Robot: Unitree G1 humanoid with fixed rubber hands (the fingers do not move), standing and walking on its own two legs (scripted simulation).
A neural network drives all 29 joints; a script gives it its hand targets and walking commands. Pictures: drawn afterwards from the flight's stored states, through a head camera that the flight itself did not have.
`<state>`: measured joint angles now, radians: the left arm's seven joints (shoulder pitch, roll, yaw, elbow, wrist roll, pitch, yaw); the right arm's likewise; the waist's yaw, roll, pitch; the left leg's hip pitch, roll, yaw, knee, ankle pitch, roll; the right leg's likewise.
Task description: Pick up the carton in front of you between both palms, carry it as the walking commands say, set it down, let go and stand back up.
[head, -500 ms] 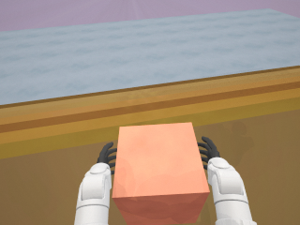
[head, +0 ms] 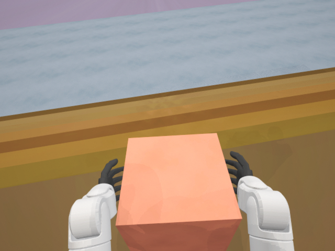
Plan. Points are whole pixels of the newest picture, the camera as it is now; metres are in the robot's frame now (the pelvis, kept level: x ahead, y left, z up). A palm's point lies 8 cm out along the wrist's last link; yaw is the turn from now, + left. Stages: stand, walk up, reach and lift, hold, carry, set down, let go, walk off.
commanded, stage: carry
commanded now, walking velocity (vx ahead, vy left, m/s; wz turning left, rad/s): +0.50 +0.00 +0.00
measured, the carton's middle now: (176, 200) +0.26 +0.00 +0.01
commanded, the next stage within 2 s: none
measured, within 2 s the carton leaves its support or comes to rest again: neither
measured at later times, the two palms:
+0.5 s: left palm (127, 103) +0.56 +0.13 +0.09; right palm (218, 94) +0.58 -0.17 +0.09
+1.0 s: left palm (126, 49) +0.96 +0.18 +0.10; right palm (190, 40) +0.98 -0.12 +0.11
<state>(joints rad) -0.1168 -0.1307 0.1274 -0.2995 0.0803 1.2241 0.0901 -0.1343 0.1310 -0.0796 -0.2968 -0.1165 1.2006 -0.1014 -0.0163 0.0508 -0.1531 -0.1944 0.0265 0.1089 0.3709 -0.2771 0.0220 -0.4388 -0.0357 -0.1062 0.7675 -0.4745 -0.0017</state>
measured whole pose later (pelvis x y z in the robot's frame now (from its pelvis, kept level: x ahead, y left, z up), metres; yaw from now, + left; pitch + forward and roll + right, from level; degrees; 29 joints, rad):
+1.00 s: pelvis +0.63 +0.02 -0.01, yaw +3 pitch +5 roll -1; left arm -0.51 -0.03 0.15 -0.14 0.07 1.20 0.12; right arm -0.56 0.03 -0.17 -0.10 -0.06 1.17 -0.11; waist -0.03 0.01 0.00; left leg -0.14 -0.02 0.15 0.45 -0.40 0.07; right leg -0.69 -0.06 -0.11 0.74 -0.08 -0.06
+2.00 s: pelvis +1.25 +0.15 -0.17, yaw +3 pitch +4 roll -2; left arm -0.52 -0.09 0.23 -0.03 0.07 1.13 0.15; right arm -0.57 0.04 -0.23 0.03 -0.02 1.10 -0.13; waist -0.06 0.02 0.15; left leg -0.39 -0.17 0.10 0.79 -0.39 0.20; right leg -0.74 0.00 0.03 1.08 -0.10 -0.04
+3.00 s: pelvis +2.00 +0.24 -0.53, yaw +2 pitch +4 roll +1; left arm -0.54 -0.05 0.18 -0.01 0.07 1.08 0.13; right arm -0.64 -0.02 -0.17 0.08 0.03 1.05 -0.17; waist -0.02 0.02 0.03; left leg -0.50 -0.06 -0.01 1.64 -0.70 0.05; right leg -0.54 0.09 -0.04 0.69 -0.25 -0.11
